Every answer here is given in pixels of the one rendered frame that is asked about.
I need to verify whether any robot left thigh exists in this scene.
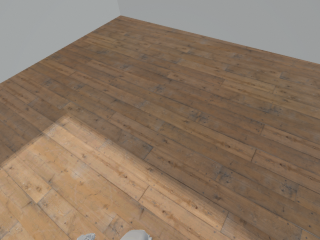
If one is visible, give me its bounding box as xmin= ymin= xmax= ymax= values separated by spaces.
xmin=120 ymin=229 xmax=152 ymax=240

